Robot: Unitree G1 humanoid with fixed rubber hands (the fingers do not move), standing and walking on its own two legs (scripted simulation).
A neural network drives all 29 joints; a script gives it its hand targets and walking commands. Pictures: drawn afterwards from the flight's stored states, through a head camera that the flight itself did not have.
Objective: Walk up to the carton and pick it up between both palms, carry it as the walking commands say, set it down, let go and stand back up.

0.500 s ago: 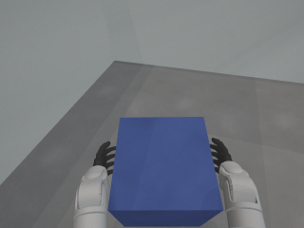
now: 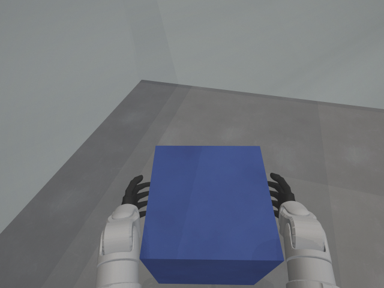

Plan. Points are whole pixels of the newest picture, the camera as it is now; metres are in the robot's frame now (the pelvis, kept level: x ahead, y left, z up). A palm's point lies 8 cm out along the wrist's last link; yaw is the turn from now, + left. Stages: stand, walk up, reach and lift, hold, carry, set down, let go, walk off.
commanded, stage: carry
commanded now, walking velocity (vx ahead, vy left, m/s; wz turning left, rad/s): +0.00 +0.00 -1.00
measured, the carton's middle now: (206, 218) +0.30 +0.00 -0.03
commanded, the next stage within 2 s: none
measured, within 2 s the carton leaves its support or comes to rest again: neither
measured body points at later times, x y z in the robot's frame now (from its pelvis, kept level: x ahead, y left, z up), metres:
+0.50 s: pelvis +0.02 -0.05 -0.01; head +0.08 -0.09 +0.44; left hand +0.38 -0.03 +0.06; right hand +0.27 -0.34 +0.07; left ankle +0.05 +0.10 -0.69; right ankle +0.01 -0.13 -0.75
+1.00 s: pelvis +0.04 -0.05 -0.01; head +0.07 -0.04 +0.44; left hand +0.39 -0.16 +0.08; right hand +0.14 -0.38 +0.09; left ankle +0.06 +0.06 -0.75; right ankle -0.05 -0.17 -0.68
